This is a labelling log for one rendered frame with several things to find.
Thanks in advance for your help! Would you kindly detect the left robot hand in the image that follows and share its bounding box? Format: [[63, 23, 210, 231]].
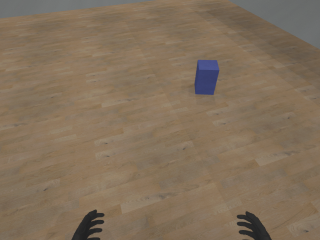
[[71, 209, 105, 240]]

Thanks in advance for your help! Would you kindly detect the carton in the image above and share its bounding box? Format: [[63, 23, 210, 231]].
[[194, 60, 220, 95]]

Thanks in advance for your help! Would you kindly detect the right robot hand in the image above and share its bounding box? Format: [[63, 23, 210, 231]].
[[237, 211, 272, 240]]

